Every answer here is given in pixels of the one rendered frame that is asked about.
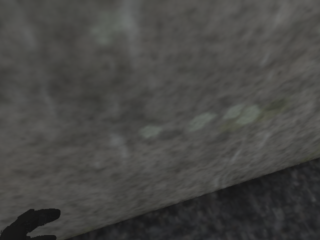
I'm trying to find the left robot hand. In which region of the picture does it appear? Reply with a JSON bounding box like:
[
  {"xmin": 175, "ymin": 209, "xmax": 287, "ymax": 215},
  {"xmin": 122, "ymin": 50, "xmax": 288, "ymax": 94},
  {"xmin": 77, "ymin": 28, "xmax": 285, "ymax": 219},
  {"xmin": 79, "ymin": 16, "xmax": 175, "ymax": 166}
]
[{"xmin": 0, "ymin": 208, "xmax": 61, "ymax": 240}]

